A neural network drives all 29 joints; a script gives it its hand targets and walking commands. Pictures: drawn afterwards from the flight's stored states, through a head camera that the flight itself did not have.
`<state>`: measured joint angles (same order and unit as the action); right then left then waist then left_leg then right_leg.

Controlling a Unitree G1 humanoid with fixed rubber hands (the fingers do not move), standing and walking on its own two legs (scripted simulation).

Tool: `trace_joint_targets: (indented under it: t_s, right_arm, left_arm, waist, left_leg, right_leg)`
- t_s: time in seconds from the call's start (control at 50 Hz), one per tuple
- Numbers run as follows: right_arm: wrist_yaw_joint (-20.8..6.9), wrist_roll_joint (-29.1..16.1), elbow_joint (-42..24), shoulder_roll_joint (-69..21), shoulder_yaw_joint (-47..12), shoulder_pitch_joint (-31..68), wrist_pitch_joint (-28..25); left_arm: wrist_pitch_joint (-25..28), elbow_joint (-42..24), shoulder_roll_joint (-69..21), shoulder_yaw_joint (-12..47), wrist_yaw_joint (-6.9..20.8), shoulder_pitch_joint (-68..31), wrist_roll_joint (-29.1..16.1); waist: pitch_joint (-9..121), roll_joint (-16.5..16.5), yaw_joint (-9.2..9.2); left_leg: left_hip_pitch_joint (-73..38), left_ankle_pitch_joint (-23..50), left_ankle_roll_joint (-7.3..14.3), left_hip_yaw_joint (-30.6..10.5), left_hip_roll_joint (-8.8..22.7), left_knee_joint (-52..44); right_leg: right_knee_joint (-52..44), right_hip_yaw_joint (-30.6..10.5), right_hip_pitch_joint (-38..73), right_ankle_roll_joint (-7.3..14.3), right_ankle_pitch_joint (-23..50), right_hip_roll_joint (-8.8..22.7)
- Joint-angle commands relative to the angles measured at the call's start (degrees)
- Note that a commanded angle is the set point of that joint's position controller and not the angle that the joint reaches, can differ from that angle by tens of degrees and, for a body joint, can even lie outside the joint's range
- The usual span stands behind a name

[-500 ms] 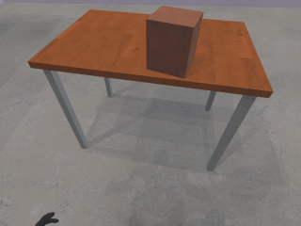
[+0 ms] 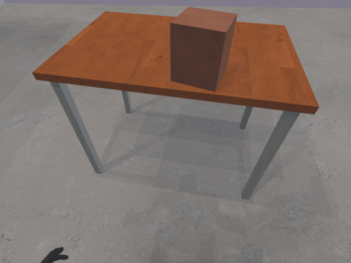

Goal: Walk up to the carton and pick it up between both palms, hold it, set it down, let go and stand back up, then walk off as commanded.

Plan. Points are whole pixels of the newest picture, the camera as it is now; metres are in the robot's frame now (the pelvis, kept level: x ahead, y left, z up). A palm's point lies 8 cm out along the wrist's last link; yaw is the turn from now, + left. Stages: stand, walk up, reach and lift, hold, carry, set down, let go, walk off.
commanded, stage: stand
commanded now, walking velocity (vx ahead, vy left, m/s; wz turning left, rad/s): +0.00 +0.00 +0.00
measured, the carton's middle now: (201, 49) +0.77 -0.05 +0.12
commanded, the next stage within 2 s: none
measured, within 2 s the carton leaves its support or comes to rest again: neither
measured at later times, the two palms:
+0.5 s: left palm out of the picture +0.10 +0.32 -0.10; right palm out of the picture +0.08 -0.32 -0.10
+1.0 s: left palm out of the picture +0.10 +0.32 -0.10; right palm out of the picture +0.08 -0.32 -0.10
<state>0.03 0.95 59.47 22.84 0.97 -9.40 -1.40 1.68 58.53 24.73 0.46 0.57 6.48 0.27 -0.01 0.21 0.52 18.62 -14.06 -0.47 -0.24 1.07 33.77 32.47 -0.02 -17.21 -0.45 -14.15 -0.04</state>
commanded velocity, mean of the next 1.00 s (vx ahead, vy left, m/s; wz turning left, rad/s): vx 0.00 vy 0.00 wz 0.00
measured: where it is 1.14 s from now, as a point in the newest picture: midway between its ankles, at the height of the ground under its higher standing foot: outside the picture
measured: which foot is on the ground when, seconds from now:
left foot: down 0.00-1.00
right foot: down 0.00-1.00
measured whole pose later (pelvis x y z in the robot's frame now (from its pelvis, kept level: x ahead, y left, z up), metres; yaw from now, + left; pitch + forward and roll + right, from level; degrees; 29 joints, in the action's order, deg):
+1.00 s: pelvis +0.00 +0.00 +0.00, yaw +0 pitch -1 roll -1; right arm 0.0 1.0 59.7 22.8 1.0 -9.4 -1.4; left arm 1.7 58.9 24.7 0.5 0.5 6.5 0.3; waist 0.1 0.4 0.5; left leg 18.5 -13.9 -0.5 -0.2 1.1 33.5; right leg 32.3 0.0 -17.1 -0.5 -14.0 0.0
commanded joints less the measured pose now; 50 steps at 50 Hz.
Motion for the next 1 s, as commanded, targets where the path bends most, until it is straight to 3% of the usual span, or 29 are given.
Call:
trace_joint_targets:
  t_s: [0.0,0.08,0.1,0.18,0.22,0.24,0.28,0.3,0.32,0.34,0.36,0.38,0.42,0.44,0.48,0.5,0.54,0.56,0.6,0.62,0.64,0.68,0.72,0.8,0.82,0.84,0.92,0.96,0.98]
  right_arm:
    - [0.1,-0.4,-1.3,10.2,0.8,4.9,-0.2]
    - [-0.4,0.4,-2.9,9.3,0.7,8.3,-0.6]
    - [-0.2,-0.2,-2.2,10.8,1.2,7.4,-0.5]
    - [0.0,0.2,-1.4,10.2,0.5,5.9,-0.4]
    - [-0.1,-0.2,-1.3,9.8,1.2,4.6,-0.4]
    - [0.2,-0.4,-0.8,8.8,0.1,4.0,-0.6]
    - [-0.3,-0.3,-1.1,9.0,0.5,3.5,-0.6]
    - [-0.4,-0.1,-1.8,8.8,0.0,4.4,-0.5]
    - [-0.7,-0.2,-2.2,7.7,0.2,5.7,-0.5]
    - [-0.1,-0.3,-1.6,10.7,0.5,4.9,-1.0]
    - [-0.3,-1.0,-1.2,9.3,0.2,6.2,-1.0]
    - [0.1,-0.5,-0.6,10.4,0.6,2.3,-0.7]
    - [0.2,0.0,-1.1,10.7,0.9,4.1,-0.1]
    - [0.0,-0.7,-1.4,9.5,0.6,3.6,-0.1]
    - [0.3,-0.7,-1.1,11.2,1.4,4.3,-0.6]
    - [0.1,-0.5,-1.0,10.9,1.1,3.6,-0.4]
    - [-0.3,-0.8,-1.6,10.1,0.4,4.3,-0.6]
    - [-0.2,-0.1,-1.0,11.3,0.7,5.0,-0.3]
    - [-0.1,-0.6,-1.6,10.4,0.4,3.3,-0.1]
    - [0.0,0.0,-2.1,10.0,1.0,4.1,-0.2]
    - [0.0,-0.1,-1.6,8.3,0.3,3.9,-0.7]
    - [0.0,0.0,-1.5,9.6,0.7,5.1,-0.5]
    - [0.1,-0.2,-2.2,8.3,0.6,6.3,-1.0]
    - [0.5,0.3,-1.1,9.6,0.4,4.7,-0.3]
    - [-0.3,-0.7,-0.9,10.5,1.1,1.3,0.2]
    - [-0.2,-0.2,-2.0,10.2,0.7,4.7,0.0]
    - [0.3,-1.1,-1.0,9.3,0.4,1.4,-0.6]
    - [0.9,-0.5,-1.2,12.2,1.3,3.6,0.0]
    - [0.1,-1.1,-1.5,12.1,1.4,4.8,-0.2]
  left_arm:
    - [0.8,0.1,8.8,-1.0,-0.6,-3.6,0.4]
    - [0.3,-0.3,8.6,-2.1,-0.5,-2.0,0.2]
    - [0.2,0.6,7.1,-1.3,0.0,-1.4,-0.1]
    - [0.7,-0.5,8.5,-1.5,-0.1,-1.7,0.2]
    - [0.7,-0.5,10.4,-1.9,-0.7,-2.8,0.4]
    - [0.7,0.4,10.6,-1.9,-0.7,-2.4,0.4]
    - [0.8,0.6,11.1,-2.0,-0.3,-0.9,0.3]
    - [0.8,0.6,9.5,-1.9,-0.4,-2.2,0.2]
    - [0.8,1.0,9.6,-1.7,-0.5,-2.2,0.0]
    - [0.5,0.7,9.2,-2.0,-0.2,-1.2,0.0]
    - [0.5,-0.5,8.1,-1.1,-0.2,-2.9,0.3]
    - [0.2,0.2,9.9,-2.0,-0.1,-1.8,0.4]
    - [0.7,0.5,9.4,-1.4,-0.5,0.5,-0.2]
    - [0.7,0.7,10.5,-2.0,-0.7,-1.7,0.3]
    - [0.5,-0.4,9.1,-1.8,-0.5,-2.8,0.0]
    - [0.7,-1.1,9.8,-2.0,-0.9,-4.0,0.4]
    - [0.4,1.1,9.3,-1.7,-0.9,-0.6,0.4]
    - [0.4,0.7,8.8,-1.3,-0.6,-0.8,0.1]
    - [0.2,0.6,9.0,-1.7,-0.5,-0.9,-0.1]
    - [0.6,0.4,8.9,-1.6,-0.5,-1.9,0.2]
    - [0.7,0.5,9.6,-1.6,-0.3,-1.3,-0.1]
    - [0.6,0.5,9.8,-2.3,-0.5,-0.4,0.2]
    - [0.2,1.1,9.5,-1.8,-0.3,-2.0,0.9]
    - [1.0,0.4,7.8,-1.0,-0.4,-2.2,0.2]
    - [0.6,0.9,9.6,-1.4,-0.4,-0.1,0.7]
    - [0.4,0.2,9.3,-1.7,-0.4,-2.1,0.2]
    - [0.5,-0.1,8.8,-1.9,-0.6,-2.9,0.7]
    - [0.3,0.2,8.9,-1.5,-0.5,-1.0,0.4]
    - [0.0,1.1,8.6,-1.5,-0.6,1.0,0.3]
  waist:
    - [5.4,1.8,-0.61]
    - [2.8,5.3,0.22]
    - [3.6,0.4,0.42]
    - [2.9,3.6,-0.7]
    - [2.2,-2.8,-0.65]
    - [4.6,1.8,-2.07]
    - [5.3,0.8,-0.66]
    - [4.5,4.6,-0.97]
    - [4.3,-0.7,-1.88]
    - [1.7,1.0,0.1]
    - [4.6,-2.6,-0.54]
    - [1.6,2.4,-1.19]
    - [3.0,2.4,0.18]
    - [5.6,0.6,-1.64]
    - [3.8,-2.7,-0.44]
    - [3.8,3.2,-0.89]
    - [3.8,1.8,-1.2]
    - [2.4,0.7,0.77]
    - [0.2,-0.8,-1.21]
    - [1.3,3.5,-0.3]
    - [4.2,-1.2,-1.65]
    - [3.2,5.6,0.33]
    - [2.2,0.0,-1.14]
    - [2.9,1.5,-0.02]
    - [4.7,-0.5,-1.98]
    - [4.2,3.7,-0.93]
    - [1.8,-0.9,-1.46]
    - [3.3,0.4,-0.83]
    - [4.6,5.8,-1.03]
  left_leg:
    - [-8.0,3.8,1.4,-6.0,5.3,-11.3]
    - [-2.7,-9.6,2.0,-10.5,7.2,-16.7]
    - [-3.2,-6.9,2.8,-9.5,6.6,-14.4]
    - [-5.8,-7.3,2.3,-9.6,7.2,-15.3]
    - [-4.8,-1.0,2.1,-7.5,5.4,-13.3]
    - [-7.2,1.7,2.8,-6.3,5.4,-12.5]
    - [-7.4,1.7,2.3,-6.7,5.7,-11.8]
    - [-7.9,1.6,2.0,-7.1,5.0,-12.0]
    - [-6.6,-0.4,2.2,-8.3,6.3,-14.1]
    - [-3.9,0.2,2.4,-7.8,6.2,-12.8]
    - [-6.9,0.8,2.7,-7.8,6.6,-12.9]
    - [-6.5,1.0,2.8,-7.1,5.1,-12.4]
    - [-6.3,0.0,3.2,-8.6,6.2,-12.5]
    - [-6.2,-1.9,2.5,-7.8,6.0,-13.3]
    - [-6.2,2.2,2.4,-7.9,5.7,-12.8]
    - [-7.4,1.5,1.9,-6.9,5.4,-12.4]
    - [-6.3,-1.5,2.2,-7.5,5.5,-13.4]
    - [-4.9,-3.9,2.5,-8.1,6.3,-13.7]
    - [-2.2,-8.6,2.9,-8.5,5.8,-14.6]
    - [-2.7,-8.2,3.0,-7.3,5.4,-13.9]
    - [-5.7,-7.3,2.7,-8.9,6.5,-13.9]
    - [-3.7,-4.2,2.6,-9.1,6.0,-16.1]
    - [-4.0,-3.2,2.6,-9.2,6.1,-15.3]
    - [-5.3,0.3,2.5,-8.4,5.9,-13.2]
    - [-6.1,-5.8,2.3,-8.3,5.4,-14.0]
    - [-6.8,-3.6,2.1,-7.6,6.2,-13.4]
    - [-4.1,0.0,2.5,-6.9,5.1,-12.6]
    - [-4.9,-4.1,2.8,-10.1,6.7,-15.4]
    - [-6.2,-6.1,2.4,-9.9,6.1,-15.2]
  right_leg:
    - [-12.5,-8.5,5.2,3.1,2.1,8.4]
    - [-10.5,-6.1,5.1,2.8,-1.9,6.0]
    - [-11.6,-7.0,5.5,3.2,-2.6,5.9]
    - [-12.3,-7.1,2.1,3.3,-1.2,5.4]
    - [-12.1,-8.8,3.7,3.2,2.0,7.1]
    - [-12.8,-9.4,5.5,3.3,2.9,7.1]
    - [-11.4,-8.7,5.0,3.3,0.4,7.9]
    - [-12.6,-8.6,5.1,2.8,-1.1,7.5]
    - [-11.9,-6.3,5.1,2.3,-0.2,7.1]
    - [-12.4,-7.1,6.0,2.8,1.2,6.9]
    - [-12.2,-7.2,4.8,3.1,1.2,6.9]
    - [-13.3,-9.7,2.9,3.7,-2.0,7.6]
    - [-12.7,-8.0,4.1,2.8,0.8,6.9]
    - [-11.6,-7.1,6.3,2.8,1.8,6.5]
    - [-12.1,-7.1,5.5,2.7,3.2,6.8]
    - [-12.5,-9.7,3.2,3.3,0.0,7.2]
    - [-11.5,-7.8,4.8,3.3,0.5,7.0]
    - [-12.3,-7.4,4.7,2.9,-1.3,6.9]
    - [-13.5,-7.7,2.4,3.1,-5.1,6.3]
    - [-13.5,-9.0,3.5,2.8,-5.2,7.1]
    - [-13.4,-8.1,4.2,2.7,-5.4,6.6]
    - [-10.5,-7.6,5.4,3.0,-0.2,5.7]
    - [-10.9,-6.8,6.3,2.6,2.5,6.0]
    - [-11.4,-8.1,4.7,2.8,2.2,6.5]
    - [-11.9,-7.7,5.4,2.5,-2.9,6.6]
    - [-12.1,-7.1,4.6,2.4,0.2,6.2]
    - [-12.4,-8.1,5.4,3.2,-0.6,6.9]
    - [-10.5,-5.8,4.8,3.1,0.5,5.8]
    - [-11.0,-5.8,5.1,2.5,-0.6,4.6]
